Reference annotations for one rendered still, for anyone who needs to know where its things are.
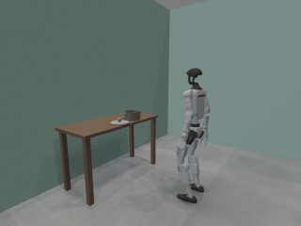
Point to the left robot upper arm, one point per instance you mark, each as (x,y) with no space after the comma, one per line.
(188,98)

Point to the right robot hand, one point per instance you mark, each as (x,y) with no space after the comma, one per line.
(205,134)

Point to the robot right forearm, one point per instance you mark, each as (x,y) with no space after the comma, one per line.
(205,121)

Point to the lid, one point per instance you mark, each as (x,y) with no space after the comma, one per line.
(122,122)

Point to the right robot upper arm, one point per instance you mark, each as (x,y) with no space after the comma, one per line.
(206,106)

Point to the robot left forearm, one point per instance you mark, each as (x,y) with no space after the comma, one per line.
(187,126)

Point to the robot left thigh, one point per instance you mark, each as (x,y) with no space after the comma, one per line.
(189,141)

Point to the left robot hand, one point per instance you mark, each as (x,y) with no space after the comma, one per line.
(181,145)

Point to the table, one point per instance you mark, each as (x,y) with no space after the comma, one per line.
(93,128)

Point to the pot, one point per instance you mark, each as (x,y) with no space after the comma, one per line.
(132,115)

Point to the left robot foot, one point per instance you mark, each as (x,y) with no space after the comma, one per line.
(184,197)

